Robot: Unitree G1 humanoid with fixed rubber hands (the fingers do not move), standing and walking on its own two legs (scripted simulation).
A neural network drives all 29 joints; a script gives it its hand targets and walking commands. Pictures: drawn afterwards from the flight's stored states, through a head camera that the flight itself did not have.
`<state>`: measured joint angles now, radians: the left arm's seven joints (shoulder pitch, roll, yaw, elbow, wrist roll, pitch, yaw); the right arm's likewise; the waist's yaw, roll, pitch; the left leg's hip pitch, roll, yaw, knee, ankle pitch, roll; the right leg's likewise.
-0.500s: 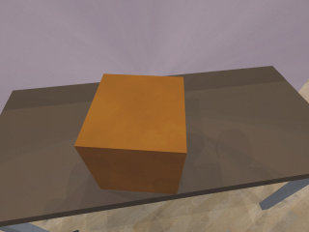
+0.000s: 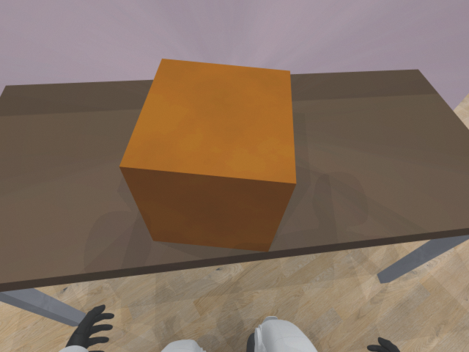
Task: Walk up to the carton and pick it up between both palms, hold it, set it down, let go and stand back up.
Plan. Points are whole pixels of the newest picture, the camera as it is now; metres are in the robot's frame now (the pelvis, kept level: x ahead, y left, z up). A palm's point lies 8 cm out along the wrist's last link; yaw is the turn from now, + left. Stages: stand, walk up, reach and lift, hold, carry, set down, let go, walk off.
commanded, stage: walk up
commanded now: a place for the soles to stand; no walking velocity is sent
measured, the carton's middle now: (217, 160) +0.44 +0.04 +0.03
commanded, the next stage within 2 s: none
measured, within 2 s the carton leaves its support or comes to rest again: neither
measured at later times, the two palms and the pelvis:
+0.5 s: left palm out of the picture +0.02 +0.22 -0.10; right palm out of the picture +0.01 -0.27 -0.10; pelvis -0.05 -0.02 +0.02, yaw +2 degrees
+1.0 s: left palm out of the picture +0.02 +0.22 -0.10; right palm out of the picture +0.04 -0.28 -0.10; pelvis -0.04 -0.04 +0.02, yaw +6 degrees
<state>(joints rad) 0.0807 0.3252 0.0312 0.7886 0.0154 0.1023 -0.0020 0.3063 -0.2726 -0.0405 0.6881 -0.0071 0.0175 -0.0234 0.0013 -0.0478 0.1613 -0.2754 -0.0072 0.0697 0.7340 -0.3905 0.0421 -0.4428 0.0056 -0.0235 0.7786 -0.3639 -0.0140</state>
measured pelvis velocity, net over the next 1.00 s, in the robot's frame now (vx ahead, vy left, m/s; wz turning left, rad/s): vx -0.04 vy -0.04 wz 0.10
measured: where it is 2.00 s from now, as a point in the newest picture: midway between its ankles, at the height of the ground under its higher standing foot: outside the picture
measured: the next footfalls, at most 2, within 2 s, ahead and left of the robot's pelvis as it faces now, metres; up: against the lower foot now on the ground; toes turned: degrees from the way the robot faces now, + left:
right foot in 0.22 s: +0.02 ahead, -0.13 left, +0.00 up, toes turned +5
